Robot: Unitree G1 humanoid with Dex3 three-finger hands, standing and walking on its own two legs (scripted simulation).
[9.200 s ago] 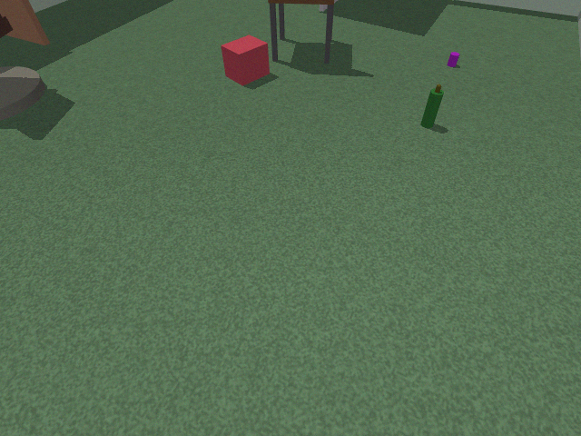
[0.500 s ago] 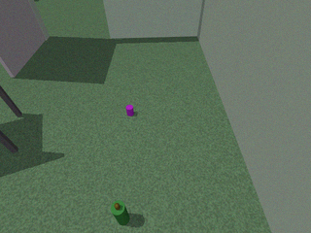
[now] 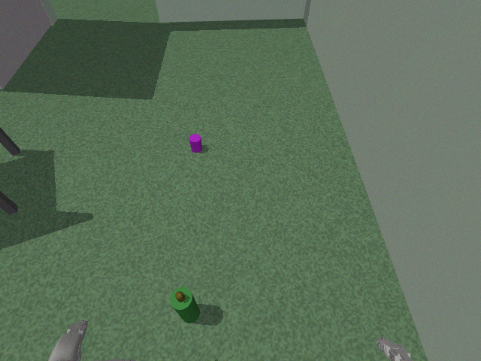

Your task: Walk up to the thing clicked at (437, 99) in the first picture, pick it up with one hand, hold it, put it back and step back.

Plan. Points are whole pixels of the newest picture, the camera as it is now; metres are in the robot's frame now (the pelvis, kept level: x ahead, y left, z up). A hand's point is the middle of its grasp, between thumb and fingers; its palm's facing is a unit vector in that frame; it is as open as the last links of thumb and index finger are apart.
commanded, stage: go down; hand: left
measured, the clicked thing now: (185, 304) +0.37 +0.21 -0.63
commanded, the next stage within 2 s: none
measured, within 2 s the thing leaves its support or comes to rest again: neither
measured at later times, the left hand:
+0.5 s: hand out of the picture +0.15 +0.27 -0.16, palm faces +0.04 -0.94 -0.33, open 17.2 cm
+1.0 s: hand (94, 355) +0.18 +0.31 -0.22, palm faces +0.11 -0.96 -0.25, open 17.2 cm
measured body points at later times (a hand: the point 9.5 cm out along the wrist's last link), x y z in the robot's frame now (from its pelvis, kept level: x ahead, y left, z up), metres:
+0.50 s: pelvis +0.01 +0.01 -0.05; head +0.07 +0.03 +0.39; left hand +0.15 +0.32 -0.14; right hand +0.18 -0.24 -0.13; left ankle -0.02 +0.13 -0.72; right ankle +0.02 -0.13 -0.72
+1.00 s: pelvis -0.03 +0.01 -0.11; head +0.09 +0.04 +0.32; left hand +0.17 +0.36 -0.20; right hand +0.15 -0.25 -0.19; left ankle -0.02 +0.13 -0.72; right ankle +0.02 -0.13 -0.72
